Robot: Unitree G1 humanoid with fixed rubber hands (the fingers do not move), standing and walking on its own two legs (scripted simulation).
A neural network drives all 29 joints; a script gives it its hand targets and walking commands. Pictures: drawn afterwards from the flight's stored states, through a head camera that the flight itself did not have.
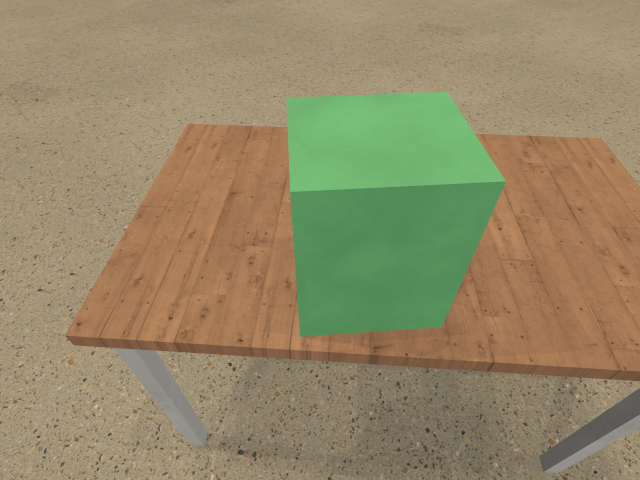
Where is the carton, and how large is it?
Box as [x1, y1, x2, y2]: [286, 92, 505, 336]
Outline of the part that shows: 447,92 286,98 290,196 300,336 436,327 442,325 505,182 505,180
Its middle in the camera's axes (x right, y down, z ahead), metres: +0.08 -0.03 +0.59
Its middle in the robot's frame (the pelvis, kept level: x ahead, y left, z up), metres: +0.48 -0.06 +0.06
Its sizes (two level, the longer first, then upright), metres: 0.233 0.210 0.300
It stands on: a table, 0.69 m high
